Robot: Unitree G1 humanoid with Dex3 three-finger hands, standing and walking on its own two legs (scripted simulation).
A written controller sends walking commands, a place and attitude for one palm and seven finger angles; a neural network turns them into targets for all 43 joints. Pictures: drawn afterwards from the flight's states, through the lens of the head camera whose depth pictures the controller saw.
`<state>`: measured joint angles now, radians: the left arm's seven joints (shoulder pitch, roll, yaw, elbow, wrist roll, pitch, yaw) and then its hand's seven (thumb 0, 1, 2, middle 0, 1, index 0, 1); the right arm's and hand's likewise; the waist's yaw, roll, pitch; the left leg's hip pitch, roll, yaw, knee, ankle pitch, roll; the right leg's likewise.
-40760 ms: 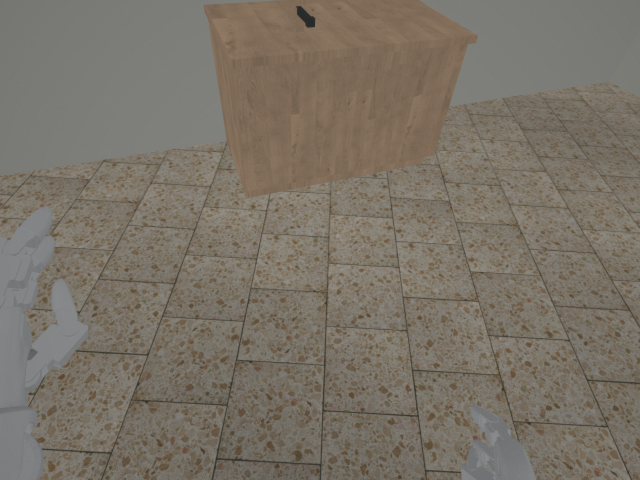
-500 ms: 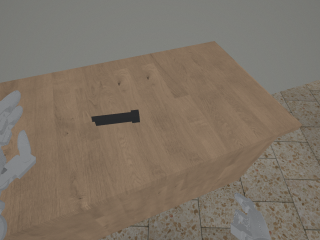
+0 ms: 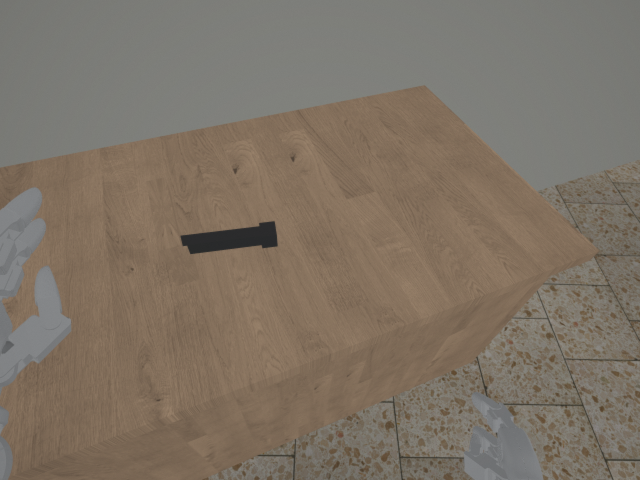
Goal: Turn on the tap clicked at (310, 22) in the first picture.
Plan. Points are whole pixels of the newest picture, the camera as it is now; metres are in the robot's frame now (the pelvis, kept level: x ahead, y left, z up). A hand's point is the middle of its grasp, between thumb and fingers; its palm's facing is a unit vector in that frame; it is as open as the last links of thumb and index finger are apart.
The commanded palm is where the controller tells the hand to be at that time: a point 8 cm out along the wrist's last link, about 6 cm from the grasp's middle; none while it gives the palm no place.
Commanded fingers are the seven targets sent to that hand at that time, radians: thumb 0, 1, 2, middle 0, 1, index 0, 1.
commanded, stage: shuffle to correct the standing spot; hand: left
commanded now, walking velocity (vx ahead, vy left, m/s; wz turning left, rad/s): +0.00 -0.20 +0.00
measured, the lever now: (268, 234) +0.45 +0.11 +0.01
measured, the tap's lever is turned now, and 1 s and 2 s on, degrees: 79 79 79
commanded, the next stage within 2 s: none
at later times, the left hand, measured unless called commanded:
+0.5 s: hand (59, 322) +0.22 +0.24 +0.17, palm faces +0.32 -0.85 -0.41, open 7.5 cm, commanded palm +0.16 +0.28 +0.18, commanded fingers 0.00 0.90 0.90 -0.20 -0.30 -0.20 -0.30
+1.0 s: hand (69, 316) +0.22 +0.24 +0.16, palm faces +0.31 -0.86 -0.41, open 7.5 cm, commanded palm +0.16 +0.28 +0.18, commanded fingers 0.00 0.90 0.90 -0.20 -0.30 -0.20 -0.30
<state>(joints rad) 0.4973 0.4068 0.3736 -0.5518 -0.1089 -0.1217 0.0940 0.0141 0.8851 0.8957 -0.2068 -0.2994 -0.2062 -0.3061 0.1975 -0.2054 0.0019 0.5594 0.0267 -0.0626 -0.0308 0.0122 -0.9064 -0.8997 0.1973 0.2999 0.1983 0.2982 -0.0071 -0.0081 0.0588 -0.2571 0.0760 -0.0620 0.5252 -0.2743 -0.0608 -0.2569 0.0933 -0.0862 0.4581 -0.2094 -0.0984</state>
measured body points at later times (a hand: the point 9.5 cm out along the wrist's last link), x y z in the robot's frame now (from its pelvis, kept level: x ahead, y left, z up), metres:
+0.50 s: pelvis +0.00 +0.00 +0.00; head +0.03 +0.01 +0.45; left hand +0.19 +0.29 +0.19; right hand +0.18 -0.23 -0.08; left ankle +0.01 +0.17 -0.73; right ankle +0.02 -0.05 -0.73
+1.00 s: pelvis +0.00 +0.00 +0.00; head +0.04 +0.01 +0.45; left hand +0.20 +0.28 +0.19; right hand +0.18 -0.23 -0.08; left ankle +0.01 +0.17 -0.73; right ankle +0.02 -0.05 -0.73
